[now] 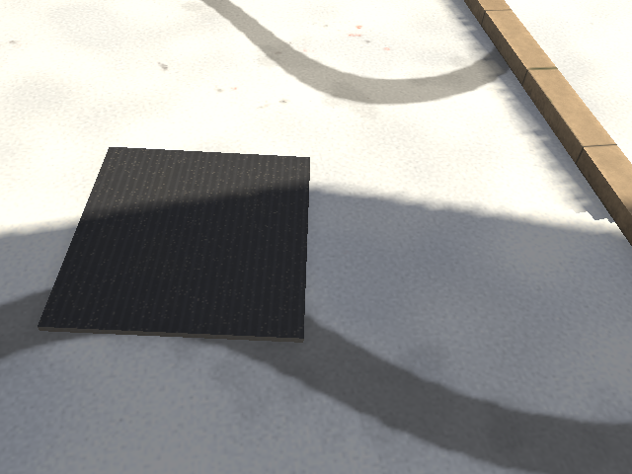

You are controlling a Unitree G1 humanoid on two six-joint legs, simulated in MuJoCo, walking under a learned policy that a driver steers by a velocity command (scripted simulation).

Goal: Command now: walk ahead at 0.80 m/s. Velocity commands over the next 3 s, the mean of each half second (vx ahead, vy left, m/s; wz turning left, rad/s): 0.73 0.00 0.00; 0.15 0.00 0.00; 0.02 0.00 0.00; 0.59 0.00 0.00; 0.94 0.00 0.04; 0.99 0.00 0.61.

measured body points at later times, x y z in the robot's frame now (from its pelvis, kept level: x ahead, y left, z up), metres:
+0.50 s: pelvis +0.32 +0.02 -0.01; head +0.38 +0.02 +0.43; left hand +0.53 +0.25 -0.12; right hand +0.25 -0.23 -0.15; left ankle +0.07 +0.13 -0.64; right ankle +0.46 -0.05 -0.73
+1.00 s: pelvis +0.47 +0.05 +0.01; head +0.48 +0.06 +0.46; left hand +0.55 +0.30 -0.13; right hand +0.58 -0.20 -0.12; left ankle +0.52 +0.18 -0.72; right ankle +0.47 -0.05 -0.72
